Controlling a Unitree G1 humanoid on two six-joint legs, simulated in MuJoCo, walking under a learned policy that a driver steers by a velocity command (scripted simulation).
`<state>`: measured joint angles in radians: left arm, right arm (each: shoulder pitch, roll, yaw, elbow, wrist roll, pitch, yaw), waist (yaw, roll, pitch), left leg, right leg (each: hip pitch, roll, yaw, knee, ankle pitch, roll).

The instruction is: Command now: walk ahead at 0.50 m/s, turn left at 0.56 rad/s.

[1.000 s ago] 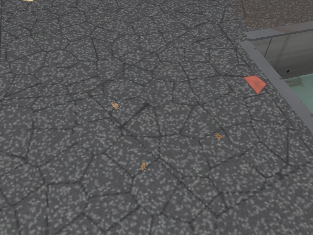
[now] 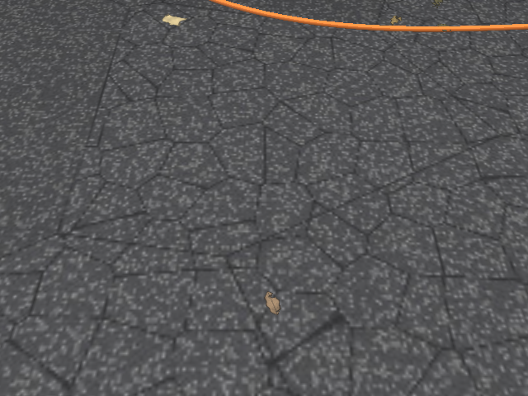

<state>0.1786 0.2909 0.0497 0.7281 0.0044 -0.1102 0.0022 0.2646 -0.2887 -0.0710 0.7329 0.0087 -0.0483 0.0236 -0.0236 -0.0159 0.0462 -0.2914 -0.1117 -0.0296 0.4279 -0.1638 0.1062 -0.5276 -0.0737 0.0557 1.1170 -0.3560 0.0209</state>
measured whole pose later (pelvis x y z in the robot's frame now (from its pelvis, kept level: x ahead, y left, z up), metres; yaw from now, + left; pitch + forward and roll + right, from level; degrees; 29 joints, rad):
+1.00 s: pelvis +0.53 +0.08 +0.01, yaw +9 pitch +1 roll +1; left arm 0.24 0.32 0.06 0.81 -0.03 -0.04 0.00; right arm 0.29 -0.26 -0.06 0.77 -0.02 -0.09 0.02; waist -0.02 -0.05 0.02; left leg -0.16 -0.03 0.12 0.32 -0.18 0.05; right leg -0.62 -0.09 0.07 1.07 -0.23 0.01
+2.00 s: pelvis +1.05 +0.20 +0.00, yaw +29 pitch +1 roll -1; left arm 0.11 0.29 0.07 0.80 0.00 -0.11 0.00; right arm 0.29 -0.27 -0.08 0.78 0.01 -0.05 0.02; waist -0.03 -0.02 0.07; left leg -0.28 -0.09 -0.02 0.43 -0.17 0.10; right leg -0.52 -0.08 0.05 1.10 -0.32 0.01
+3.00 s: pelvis +1.31 +0.38 +0.01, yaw +59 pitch +2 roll -1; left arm 0.13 0.33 0.07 0.86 -0.01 -0.02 -0.02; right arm 0.24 -0.26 -0.04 0.66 -0.01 -0.01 -0.02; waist -0.01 -0.04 0.01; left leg -0.21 -0.02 -0.01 0.37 -0.19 0.05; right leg -0.48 -0.06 -0.02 0.89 -0.29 0.03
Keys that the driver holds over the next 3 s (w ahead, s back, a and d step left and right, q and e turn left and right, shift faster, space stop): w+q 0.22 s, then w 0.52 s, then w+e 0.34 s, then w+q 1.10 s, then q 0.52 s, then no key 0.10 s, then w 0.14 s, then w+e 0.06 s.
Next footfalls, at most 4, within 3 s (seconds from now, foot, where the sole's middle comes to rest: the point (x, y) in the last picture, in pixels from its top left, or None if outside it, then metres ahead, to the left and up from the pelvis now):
0.28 right None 0.35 -0.14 -0.78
0.78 left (198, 359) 0.55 0.17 -0.78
1.30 right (276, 245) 0.88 -0.04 -0.78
1.82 left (172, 192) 1.08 0.29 -0.78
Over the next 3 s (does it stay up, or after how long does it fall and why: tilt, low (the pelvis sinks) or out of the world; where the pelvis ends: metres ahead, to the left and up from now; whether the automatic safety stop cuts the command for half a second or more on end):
stays up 1.31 0.38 0.01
